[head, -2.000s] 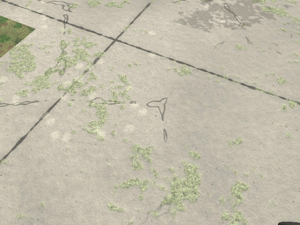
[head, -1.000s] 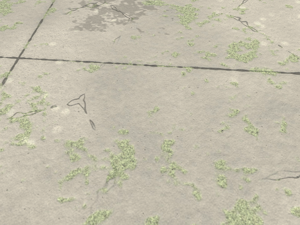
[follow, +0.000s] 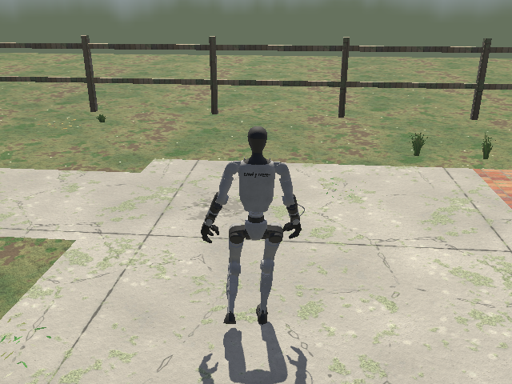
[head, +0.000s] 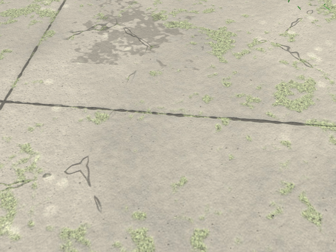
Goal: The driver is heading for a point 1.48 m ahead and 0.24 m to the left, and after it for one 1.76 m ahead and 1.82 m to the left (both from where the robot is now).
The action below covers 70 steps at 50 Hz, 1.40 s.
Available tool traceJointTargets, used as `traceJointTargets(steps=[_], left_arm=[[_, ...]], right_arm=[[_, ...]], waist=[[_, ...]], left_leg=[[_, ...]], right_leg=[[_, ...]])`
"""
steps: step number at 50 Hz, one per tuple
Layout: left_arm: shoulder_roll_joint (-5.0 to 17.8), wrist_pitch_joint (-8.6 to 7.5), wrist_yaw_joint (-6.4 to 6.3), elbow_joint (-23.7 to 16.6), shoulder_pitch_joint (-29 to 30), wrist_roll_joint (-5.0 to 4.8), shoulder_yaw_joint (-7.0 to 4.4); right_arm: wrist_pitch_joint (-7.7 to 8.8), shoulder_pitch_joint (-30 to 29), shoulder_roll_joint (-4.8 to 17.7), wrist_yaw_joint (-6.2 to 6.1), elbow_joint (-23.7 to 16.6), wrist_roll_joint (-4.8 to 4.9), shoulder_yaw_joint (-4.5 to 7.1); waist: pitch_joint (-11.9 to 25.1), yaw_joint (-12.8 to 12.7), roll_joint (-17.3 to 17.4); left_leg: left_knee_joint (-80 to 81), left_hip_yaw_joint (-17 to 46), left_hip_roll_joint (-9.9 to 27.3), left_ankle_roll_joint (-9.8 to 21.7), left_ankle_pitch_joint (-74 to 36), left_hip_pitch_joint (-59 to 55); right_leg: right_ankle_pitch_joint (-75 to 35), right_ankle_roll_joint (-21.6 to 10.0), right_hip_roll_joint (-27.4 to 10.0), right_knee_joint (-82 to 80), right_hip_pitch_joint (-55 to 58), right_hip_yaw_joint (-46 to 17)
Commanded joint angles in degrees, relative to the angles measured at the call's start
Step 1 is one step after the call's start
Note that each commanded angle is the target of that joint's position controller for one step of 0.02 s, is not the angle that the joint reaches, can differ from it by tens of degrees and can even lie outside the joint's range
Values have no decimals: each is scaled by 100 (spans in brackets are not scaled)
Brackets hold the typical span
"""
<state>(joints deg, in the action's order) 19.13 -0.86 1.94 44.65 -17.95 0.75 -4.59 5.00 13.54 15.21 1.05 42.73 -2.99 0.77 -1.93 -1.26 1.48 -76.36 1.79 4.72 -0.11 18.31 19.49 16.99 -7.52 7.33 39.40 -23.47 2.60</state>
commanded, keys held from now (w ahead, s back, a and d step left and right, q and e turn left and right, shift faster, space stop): w+e+shift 0.06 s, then w+q+shift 0.94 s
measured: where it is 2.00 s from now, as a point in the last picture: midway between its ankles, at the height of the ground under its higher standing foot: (90, 44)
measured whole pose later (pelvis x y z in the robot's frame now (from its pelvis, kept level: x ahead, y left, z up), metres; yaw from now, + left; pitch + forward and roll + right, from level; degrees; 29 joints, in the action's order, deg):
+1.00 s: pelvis +0.98 +0.00 +0.02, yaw +30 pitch +2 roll -3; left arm 19.5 -5.9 -0.4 47.9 -22.6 1.6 -3.4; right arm 0.0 7.7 22.2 3.4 41.1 -1.9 4.3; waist -0.2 -2.1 3.4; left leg -71.8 -1.1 2.7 5.5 12.2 40.1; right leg 17.6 1.0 -0.6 21.4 -5.1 9.7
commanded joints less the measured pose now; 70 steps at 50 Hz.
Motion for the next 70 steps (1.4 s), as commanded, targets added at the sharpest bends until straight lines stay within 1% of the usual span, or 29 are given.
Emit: traceJointTargets(steps=[1, 4, 10, 14, 16, 17, 18, 19, 20, 22, 26, 30, 34, 37, 38, 39, 40, 41, 43, 47, 53, 56, 58, 60, 61, 62, 63, 65, 70], left_arm=[[751, -158, -130, -235, -456, -37, -159], [691, -316, -121, -239, -506, -86, -97], [582, -605, -119, 182, -1053, -158, 32], [1112, -592, -286, 277, -723, 81, -70], [1169, -412, -385, 186, -232, 354, -121], [1167, -322, -418, 111, 278, 368, -124], [346, -422, -331, -93, 667, 407, 108], [-172, -559, -137, -389, -593, 7, 265], [269, -665, -169, -368, -186, 170, 353], [489, -719, -138, -517, 640, 270, 378], [127, -350, -85, -943, 1055, 442, 591], [-84, -393, 5, -1468, 2396, 197, 741], [30, -437, -55, -1584, 2593, 113, 679], [558, -509, -217, -1249, 1311, 91, 420], [824, -541, -308, -965, 163, 100, 276], [1262, -550, -437, -748, -1194, 254, 81], [1654, -506, -399, -763, -826, 387, -19], [1201, -419, -356, -820, -299, 310, -61], [317, -409, -307, -702, 99, 280, 142], [-136, -565, -226, 10, -443, 64, 248], [293, -743, -181, 165, -143, 80, 172], [611, -695, -250, 314, -622, 78, 104], [962, -550, -374, 316, -743, 89, 43], [1071, -420, -373, 207, -329, 116, 62], [693, -384, -287, 204, -451, 163, 100], [37, -405, -280, -179, -1436, -49, 291], [578, -476, -301, -390, -460, -111, 212], [436, -453, -233, -266, -168, -121, 244], [-61, -77, 7, -209, 153, 145, 312]], right_arm=[[19, -216, 658, 14, -664, -121, 61], [-209, -630, 594, 90, -812, -150, -13], [-111, -1776, 326, 215, -982, 151, -155], [-100, -814, 836, 163, -545, 245, 36], [-175, 1215, 1239, 60, 128, 314, 237], [-208, 2528, 1368, -9, 530, 305, 361], [-277, 2961, 1501, -69, 748, 267, 416], [-309, 1956, 1708, -42, 649, 100, 472], [-293, 1187, 1232, 23, 291, 148, 471], [-239, 1046, 821, 39, 424, 217, 393], [-6, 1111, 944, -30, 610, 261, 355], [36, 1317, 1001, -12, 595, 348, 464], [-4, 1628, 1164, -18, 686, 360, 571], [-7, 1387, 1534, -71, 640, 286, 667], [39, 1008, 1594, -46, 535, 266, 690], [114, 819, 946, -50, 343, 241, 526], [95, 1491, 195, -59, -47, 580, 292], [-39, 1185, 687, -127, 92, 414, 293], [-158, 280, 845, -12, 66, 231, 362], [-454, -365, 279, 249, -366, 85, 224], [-500, -1377, 336, 468, -1076, 129, 20], [-458, -1733, 451, 500, -1045, 113, 8], [-405, -929, 635, 441, -766, 65, 69], [-364, 1356, 1038, 216, 53, 13, 318], [-402, 1406, 1479, 56, 230, 22, 501], [-397, 909, 2013, -7, -122, -86, 568], [-437, 1175, 1757, -74, -197, 48, 593], [-263, 567, 1166, -144, 43, 34, 458], [173, 575, 577, -82, 448, 245, 243]], waist=[[158, 130, -144], [-346, 177, -62], [-484, -409, -283], [289, 274, -773], [1072, 1262, -869], [1221, 2036, -578], [997, 1845, 563], [1534, 374, 2596], [1355, 557, 768], [406, 313, -786], [-437, -129, -472], [-636, 450, -117], [-159, 768, 145], [829, 87, 213], [1360, -585, 196], [2183, -1032, -461], [3035, -304, -2525], [2335, -303, -1684], [818, -328, -362], [112, -12, -620], [-538, 333, -463], [-506, 240, -368], [79, 745, -702], [916, 1778, -763], [965, 1440, 112], [2033, 457, 1154], [2332, 1093, 218], [346, 496, -506], [-560, -114, -141]], left_leg=[[248, 264, 286, -38, -245, 1990], [1287, -149, 328, -230, -464, 2159], [4219, -1015, -109, 296, -3030, 1379], [4428, -1077, -916, 653, -2362, 427], [4112, -1071, -1252, 792, -1692, -1118], [4562, -807, -1031, 1041, -1464, -2153], [3924, 383, -369, 1227, -637, -3063], [5437, 4604, 968, 2541, 478, -4361], [6225, 4976, 989, 2456, 1177, -3799], [6475, 3760, 635, 2034, 956, -1939], [6788, 2414, -156, 1943, -125, 125], [7084, 1903, -545, 1540, -1426, 536], [6435, 1990, -382, 1205, -3314, -885], [4466, 1986, -417, 834, -5033, -1399], [3161, 1920, -611, 746, -4494, -766], [1311, 1481, -862, 804, -2196, 95], [-339, 789, -1356, 587, 1063, 1744], [-663, 543, -717, 681, 460, 2528], [-134, 328, -303, 609, -241, 2495], [68, 201, 108, 583, -348, 2650], [2076, -555, 47, 676, -1844, 2183], [3094, -1377, -587, 959, -1921, 1281], [3363, -1262, -974, 1156, -1500, 50], [3999, -487, -1022, 1496, -1247, -2649], [4070, 457, -308, 1568, -592, -3640], [4240, 3206, 1559, 2181, -1485, -4960], [5506, 3813, 1562, 2191, 6, -4647], [6248, 2562, 1298, 1779, 349, -2374], [7077, 910, 405, 1484, -435, -281]], right_leg=[[373, -977, -1357, -2552, 1540, -2938], [-196, -996, -1010, -3046, 977, -2259], [-3882, -161, -968, -3789, 1815, -1019], [-7490, 260, -1429, -2841, 3354, -359], [-8774, 382, -1566, -460, 3320, -99], [-8207, 443, -1292, 1850, 2594, 160], [-2721, 410, -478, 4500, 591, 42], [1146, 768, 340, 5966, -2042, -644], [253, 479, -212, 5529, -2155, -1139], [-282, 441, -748, 4450, -1632, -1033], [-2, 875, -1238, 2832, -1200, -682], [-1957, 1068, -1156, 250, -457, -217], [-2463, 919, -813, -803, -83, -197], [-1394, 749, -508, -1167, 1636, -306], [-993, 652, -878, -1014, 2941, -567], [1048, 490, -2142, -909, 4283, -1711], [2070, -173, -3793, -2043, 5345, -5049], [3040, -261, -3489, -2330, 4671, -5148], [1180, -24, -2858, -2375, 3091, -3040], [-954, 407, -2285, -2653, 2243, -1015], [-3075, 611, -1986, -3252, 1530, 925], [-5918, 784, -1857, -2860, 2113, 1392], [-7664, 771, -2109, -1581, 2340, 1306], [-7118, 473, -2197, 1065, 1334, 1102], [-1450, 472, -1351, 3500, -3, 1022], [1552, 514, -974, 5570, -1606, 179], [707, 460, -854, 5656, -2168, -540], [51, 446, -1296, 4711, -2137, -573], [-368, 642, -1787, 2886, -1403, -576]])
